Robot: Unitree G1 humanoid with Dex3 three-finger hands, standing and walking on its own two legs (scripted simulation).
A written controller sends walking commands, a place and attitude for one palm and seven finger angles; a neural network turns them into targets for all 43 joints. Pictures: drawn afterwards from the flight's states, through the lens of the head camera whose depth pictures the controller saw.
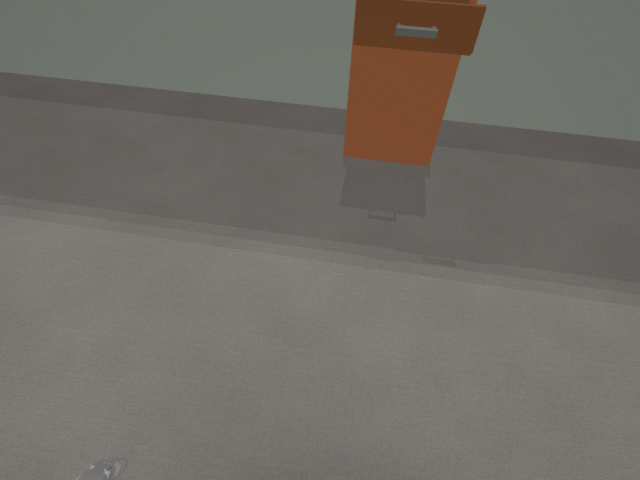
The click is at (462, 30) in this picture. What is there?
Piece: drawer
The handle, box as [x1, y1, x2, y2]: [395, 23, 437, 38]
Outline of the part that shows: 395,34 397,35 435,38 437,32 437,28 435,26 432,26 431,28 404,26 400,23 397,23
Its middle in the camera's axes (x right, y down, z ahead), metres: +0.30 -0.67 +1.23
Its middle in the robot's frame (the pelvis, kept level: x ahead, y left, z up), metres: +1.39 -0.24 +0.00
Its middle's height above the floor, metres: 0.77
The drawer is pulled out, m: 0.30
